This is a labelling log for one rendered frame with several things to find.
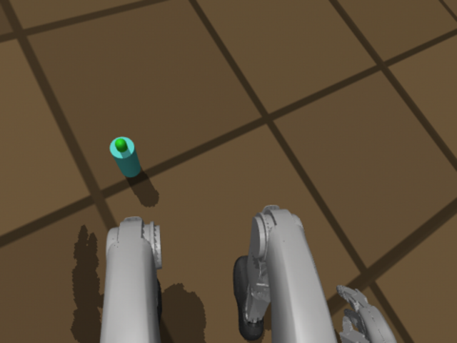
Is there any right robot foot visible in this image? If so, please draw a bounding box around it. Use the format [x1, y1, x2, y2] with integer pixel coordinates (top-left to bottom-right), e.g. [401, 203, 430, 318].
[233, 256, 263, 341]

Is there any bottle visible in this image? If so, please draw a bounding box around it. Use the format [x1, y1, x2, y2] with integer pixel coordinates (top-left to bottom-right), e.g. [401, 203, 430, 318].
[110, 137, 141, 177]

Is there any right robot hand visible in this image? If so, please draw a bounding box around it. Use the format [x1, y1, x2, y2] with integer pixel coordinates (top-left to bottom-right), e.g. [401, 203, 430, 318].
[336, 285, 397, 343]

